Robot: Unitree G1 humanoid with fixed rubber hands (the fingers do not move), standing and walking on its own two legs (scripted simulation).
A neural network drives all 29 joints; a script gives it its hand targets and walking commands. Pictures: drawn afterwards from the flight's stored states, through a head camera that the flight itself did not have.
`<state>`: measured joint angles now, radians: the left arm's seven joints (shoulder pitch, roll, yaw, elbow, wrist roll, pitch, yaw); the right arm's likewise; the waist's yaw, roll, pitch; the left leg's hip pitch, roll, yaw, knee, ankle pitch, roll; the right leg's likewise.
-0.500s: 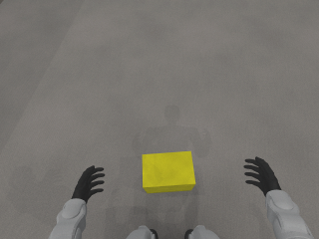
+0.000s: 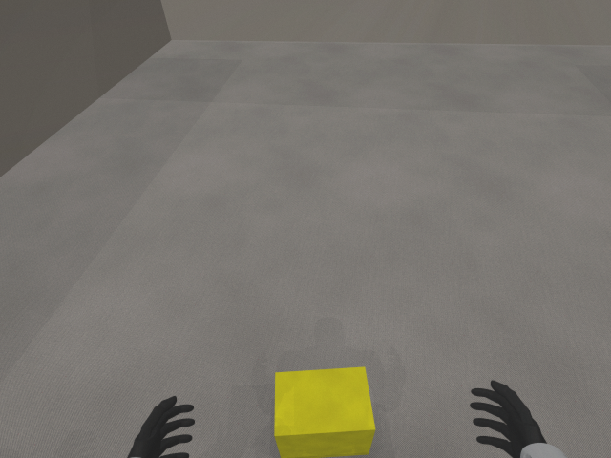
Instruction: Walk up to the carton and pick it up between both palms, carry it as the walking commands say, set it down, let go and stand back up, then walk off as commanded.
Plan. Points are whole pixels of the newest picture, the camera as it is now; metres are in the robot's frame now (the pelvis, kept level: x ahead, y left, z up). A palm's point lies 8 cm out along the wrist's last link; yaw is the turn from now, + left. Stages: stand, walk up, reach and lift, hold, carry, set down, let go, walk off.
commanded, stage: let go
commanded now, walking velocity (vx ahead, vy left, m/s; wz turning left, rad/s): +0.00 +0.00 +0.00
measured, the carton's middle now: (322, 414) +0.42 +0.02 -0.66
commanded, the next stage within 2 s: stand in 0.10 s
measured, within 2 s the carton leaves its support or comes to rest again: neither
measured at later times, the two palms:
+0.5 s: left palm (142, 452) +0.17 +0.26 -0.08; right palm out of the picture +0.17 -0.26 -0.09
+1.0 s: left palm out of the picture +0.14 +0.26 -0.09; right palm out of the picture +0.15 -0.26 -0.09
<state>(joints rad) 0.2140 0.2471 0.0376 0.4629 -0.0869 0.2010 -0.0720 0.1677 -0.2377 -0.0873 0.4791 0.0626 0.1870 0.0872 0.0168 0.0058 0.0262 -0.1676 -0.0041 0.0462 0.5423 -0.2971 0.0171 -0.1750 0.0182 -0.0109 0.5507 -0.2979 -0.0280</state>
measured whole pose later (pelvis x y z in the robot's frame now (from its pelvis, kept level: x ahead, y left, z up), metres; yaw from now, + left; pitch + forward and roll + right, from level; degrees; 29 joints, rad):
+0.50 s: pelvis +0.03 +0.01 +0.00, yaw +0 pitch -2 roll +0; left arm 0.21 0.25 0.04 0.60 -0.03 0.00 0.00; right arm 0.17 -0.26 -0.09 0.72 0.01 0.01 0.01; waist 0.02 0.01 0.04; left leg -0.17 0.00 0.05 0.54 -0.33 0.02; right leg -0.17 0.02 -0.01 0.53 -0.32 -0.02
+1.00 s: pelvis +0.02 +0.01 +0.00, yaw +0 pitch -3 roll +0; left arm 0.21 0.25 0.04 0.71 -0.03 -0.01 0.00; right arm 0.17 -0.26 -0.09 0.81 0.01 -0.01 0.00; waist 0.02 0.01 0.01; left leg -0.17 0.00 0.05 0.54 -0.32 0.02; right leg -0.17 0.02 -0.01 0.53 -0.31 -0.02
